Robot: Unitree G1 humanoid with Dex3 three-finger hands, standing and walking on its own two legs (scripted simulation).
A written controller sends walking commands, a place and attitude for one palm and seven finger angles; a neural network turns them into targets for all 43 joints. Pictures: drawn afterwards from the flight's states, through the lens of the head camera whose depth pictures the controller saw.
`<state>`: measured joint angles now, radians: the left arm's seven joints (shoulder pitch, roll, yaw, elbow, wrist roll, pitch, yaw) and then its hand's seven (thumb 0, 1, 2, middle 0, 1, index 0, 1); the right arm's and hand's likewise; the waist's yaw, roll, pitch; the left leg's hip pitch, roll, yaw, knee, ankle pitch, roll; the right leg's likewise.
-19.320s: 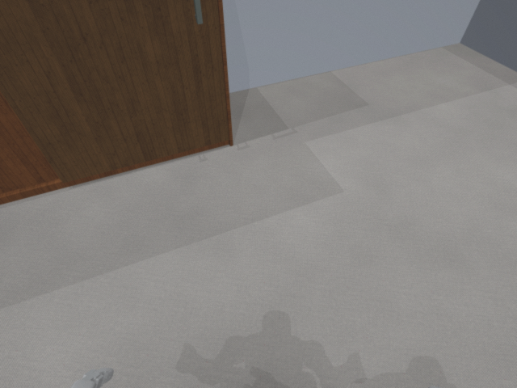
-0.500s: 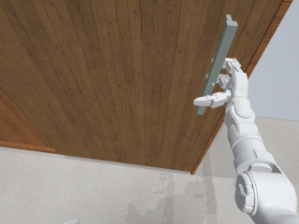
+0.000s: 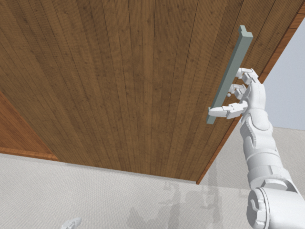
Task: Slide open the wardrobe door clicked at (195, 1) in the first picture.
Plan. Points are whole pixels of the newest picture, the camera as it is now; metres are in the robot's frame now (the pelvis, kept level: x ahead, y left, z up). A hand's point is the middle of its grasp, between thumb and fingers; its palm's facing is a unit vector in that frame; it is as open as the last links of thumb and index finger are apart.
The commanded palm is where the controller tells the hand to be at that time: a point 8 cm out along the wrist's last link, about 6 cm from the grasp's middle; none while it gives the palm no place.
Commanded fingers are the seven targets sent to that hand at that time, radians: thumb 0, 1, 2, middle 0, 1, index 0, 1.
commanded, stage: move the hooked fingers beside the handle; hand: right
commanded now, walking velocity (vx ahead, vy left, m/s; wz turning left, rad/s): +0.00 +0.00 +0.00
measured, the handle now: (223, 83) +0.50 -0.13 +0.13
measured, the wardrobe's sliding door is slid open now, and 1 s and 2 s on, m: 0.00 0.00 0.00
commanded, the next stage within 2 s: none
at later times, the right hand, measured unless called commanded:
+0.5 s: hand (238, 98) +0.44 -0.16 +0.14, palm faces +0.02 +1.00 +0.00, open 14.0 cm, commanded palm +0.41 -0.21 +0.14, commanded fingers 0.00 0.50 -0.30 0.30 1.20 0.30 1.20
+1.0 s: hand (245, 102) +0.43 -0.17 +0.14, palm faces +0.03 +1.00 +0.00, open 14.0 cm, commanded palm +0.39 -0.22 +0.14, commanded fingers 0.00 0.50 -0.30 0.30 1.20 0.30 1.20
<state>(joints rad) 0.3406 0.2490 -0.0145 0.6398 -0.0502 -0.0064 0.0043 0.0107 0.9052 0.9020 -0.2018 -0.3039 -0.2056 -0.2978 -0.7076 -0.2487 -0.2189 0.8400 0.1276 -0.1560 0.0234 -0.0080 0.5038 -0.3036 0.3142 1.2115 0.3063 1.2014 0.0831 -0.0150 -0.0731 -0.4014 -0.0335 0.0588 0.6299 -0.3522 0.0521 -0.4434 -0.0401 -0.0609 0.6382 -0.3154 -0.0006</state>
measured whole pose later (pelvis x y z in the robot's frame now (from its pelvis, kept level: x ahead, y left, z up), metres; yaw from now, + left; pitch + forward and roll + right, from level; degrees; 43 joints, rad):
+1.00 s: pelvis +0.00 -0.02 +0.00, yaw +0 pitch +6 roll +1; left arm 0.33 0.25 -0.02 0.65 -0.06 -0.01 0.02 0.01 0.90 0.90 -0.20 -0.30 -0.21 -0.30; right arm -0.63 -0.27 -0.19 0.73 0.16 -0.13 0.07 -0.01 0.50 -0.30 0.30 1.20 0.30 1.20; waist 0.06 -0.02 -0.07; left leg -0.37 -0.01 0.05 0.61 -0.34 0.02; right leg -0.42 -0.02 -0.06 0.64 -0.32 -0.03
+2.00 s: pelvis +0.01 -0.02 +0.00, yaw -1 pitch +6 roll +1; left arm 0.30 0.26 -0.02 0.64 -0.07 -0.01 0.04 0.01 0.90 0.90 -0.20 -0.30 -0.21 -0.30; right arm -0.57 -0.29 -0.20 0.64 0.18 -0.12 0.12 -0.01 0.51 -0.30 0.30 1.20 0.30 1.20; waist 0.05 -0.01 -0.05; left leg -0.36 -0.02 0.07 0.60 -0.35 0.03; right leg -0.42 -0.02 -0.04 0.64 -0.32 -0.02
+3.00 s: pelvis +0.00 -0.02 +0.00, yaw -1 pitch +6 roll +1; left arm 0.32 0.26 -0.02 0.63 -0.07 -0.01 0.03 0.01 0.90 0.90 -0.20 -0.30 -0.21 -0.30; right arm -0.59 -0.29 -0.21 0.70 0.18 -0.08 0.11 -0.01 0.50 -0.30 0.30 1.20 0.30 1.20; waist 0.06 -0.02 -0.06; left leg -0.37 -0.02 0.06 0.60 -0.34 0.03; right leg -0.43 -0.02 -0.05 0.64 -0.31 -0.02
